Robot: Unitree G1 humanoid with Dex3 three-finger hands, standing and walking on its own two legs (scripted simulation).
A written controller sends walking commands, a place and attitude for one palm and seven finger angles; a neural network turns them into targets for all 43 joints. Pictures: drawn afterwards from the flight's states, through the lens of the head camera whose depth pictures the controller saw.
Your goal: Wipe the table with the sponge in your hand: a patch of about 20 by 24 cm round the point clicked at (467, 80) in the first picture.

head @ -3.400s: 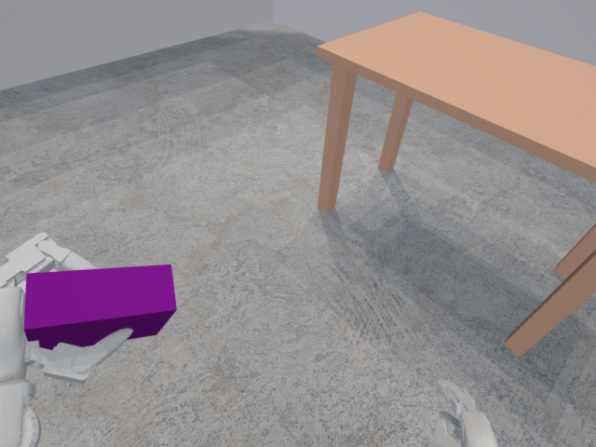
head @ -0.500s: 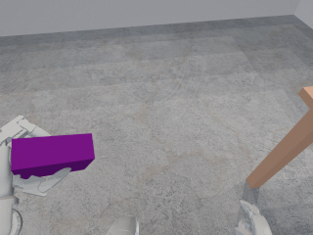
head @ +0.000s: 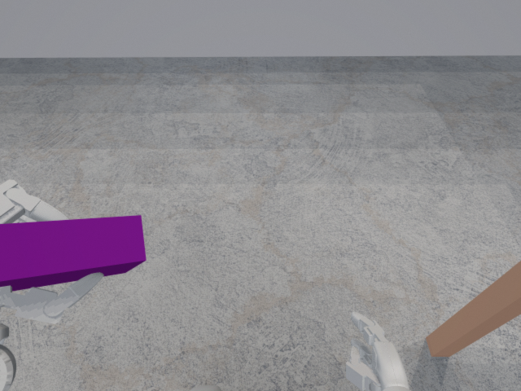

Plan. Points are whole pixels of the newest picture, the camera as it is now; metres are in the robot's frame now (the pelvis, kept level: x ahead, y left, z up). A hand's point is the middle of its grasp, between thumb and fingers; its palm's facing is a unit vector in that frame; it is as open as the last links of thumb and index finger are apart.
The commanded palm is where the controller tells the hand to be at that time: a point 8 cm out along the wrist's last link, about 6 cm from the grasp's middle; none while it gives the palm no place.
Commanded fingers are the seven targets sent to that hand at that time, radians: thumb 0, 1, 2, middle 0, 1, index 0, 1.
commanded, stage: turn to face it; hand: left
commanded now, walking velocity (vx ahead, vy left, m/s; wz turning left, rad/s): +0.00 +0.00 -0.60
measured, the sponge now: (94, 251) +0.21 +0.22 +0.18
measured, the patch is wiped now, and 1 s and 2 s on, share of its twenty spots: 0.00 0.00 0.00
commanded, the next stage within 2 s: none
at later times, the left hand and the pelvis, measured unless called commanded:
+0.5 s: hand (141, 242) +0.22 +0.17 +0.18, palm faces +0.19 -0.88 -0.43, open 9.3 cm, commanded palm +0.19 +0.21 +0.19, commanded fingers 0.00 0.10 1.30 -1.20 -1.60 -1.20 -1.60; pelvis -0.05 -0.01 +0.01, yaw -17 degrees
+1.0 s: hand (270, 304) +0.17 +0.02 +0.19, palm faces -0.12 -0.85 -0.51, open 9.3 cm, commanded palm +0.15 +0.08 +0.19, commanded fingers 0.00 0.10 1.30 -1.20 -1.60 -1.20 -1.60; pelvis -0.14 -0.06 +0.01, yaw -34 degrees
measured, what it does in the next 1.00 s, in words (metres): walks backwards, turning right: left foot, then right foot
